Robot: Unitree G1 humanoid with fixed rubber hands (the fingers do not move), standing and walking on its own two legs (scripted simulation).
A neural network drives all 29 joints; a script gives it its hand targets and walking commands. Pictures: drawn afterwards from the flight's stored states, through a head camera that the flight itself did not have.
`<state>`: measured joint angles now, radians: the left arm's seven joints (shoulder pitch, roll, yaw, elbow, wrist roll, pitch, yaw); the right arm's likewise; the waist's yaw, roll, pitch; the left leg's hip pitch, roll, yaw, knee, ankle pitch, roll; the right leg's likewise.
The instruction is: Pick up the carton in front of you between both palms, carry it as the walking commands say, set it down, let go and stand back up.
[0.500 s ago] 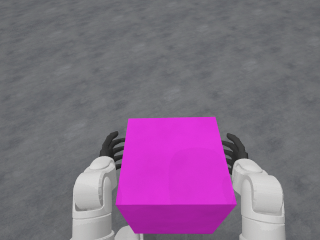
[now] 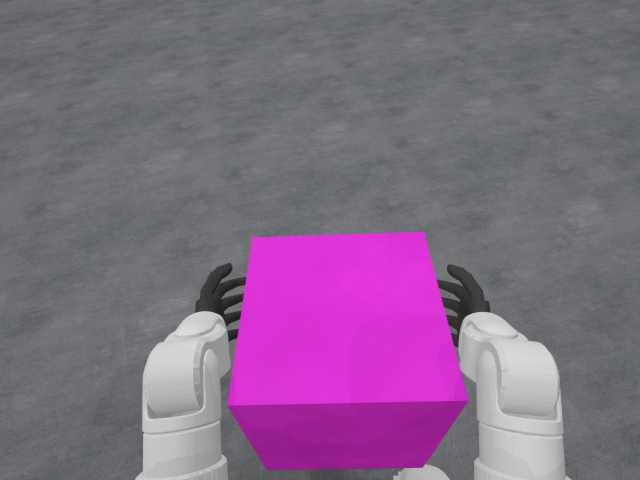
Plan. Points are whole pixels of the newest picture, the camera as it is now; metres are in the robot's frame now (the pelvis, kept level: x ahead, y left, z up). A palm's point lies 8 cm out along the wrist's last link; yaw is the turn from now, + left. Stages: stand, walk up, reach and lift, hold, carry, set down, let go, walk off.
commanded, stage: carry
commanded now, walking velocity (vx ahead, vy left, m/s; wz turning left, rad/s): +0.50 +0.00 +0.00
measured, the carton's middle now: (341, 357) +0.26 +0.00 -0.01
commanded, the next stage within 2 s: none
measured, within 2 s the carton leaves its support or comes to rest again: neither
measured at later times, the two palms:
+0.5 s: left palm (265, 149) +0.59 +0.12 +0.07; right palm (436, 142) +0.62 -0.18 +0.06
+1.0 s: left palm (248, 58) +0.94 +0.19 +0.06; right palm (378, 53) +0.94 -0.10 +0.07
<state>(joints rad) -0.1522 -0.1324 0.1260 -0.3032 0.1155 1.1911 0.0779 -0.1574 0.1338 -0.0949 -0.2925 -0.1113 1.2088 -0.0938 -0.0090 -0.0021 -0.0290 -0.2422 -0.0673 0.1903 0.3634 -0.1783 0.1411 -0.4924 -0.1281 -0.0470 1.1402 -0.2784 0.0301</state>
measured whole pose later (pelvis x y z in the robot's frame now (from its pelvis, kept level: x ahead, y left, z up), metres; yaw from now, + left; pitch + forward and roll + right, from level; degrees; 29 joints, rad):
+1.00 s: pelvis +0.67 +0.03 +0.00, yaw +1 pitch +4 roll -1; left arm -0.16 -0.13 0.12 -0.35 0.12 1.21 0.08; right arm -0.15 0.13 -0.09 -0.32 -0.10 1.21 -0.09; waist -0.01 -0.02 -0.03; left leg -0.33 0.04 0.24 0.42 -0.16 0.08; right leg -0.42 -0.08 -0.06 1.15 -0.34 -0.01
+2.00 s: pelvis +1.33 +0.09 +0.00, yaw +1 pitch +4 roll -1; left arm -0.15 -0.13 0.12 -0.34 0.12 1.21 0.08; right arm -0.15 0.13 -0.09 -0.32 -0.10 1.21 -0.09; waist -0.01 -0.02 -0.02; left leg -0.33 0.04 0.24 0.42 -0.16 0.08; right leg -0.41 -0.08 -0.06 1.14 -0.34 -0.01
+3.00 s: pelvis +1.99 +0.13 +0.00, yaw +1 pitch +4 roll -1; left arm -0.16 -0.13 0.12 -0.36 0.12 1.22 0.08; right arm -0.15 0.13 -0.09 -0.33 -0.10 1.21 -0.09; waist -0.01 -0.02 -0.02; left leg -0.34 0.04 0.23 0.43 -0.16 0.08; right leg -0.39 -0.08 -0.05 1.15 -0.35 -0.01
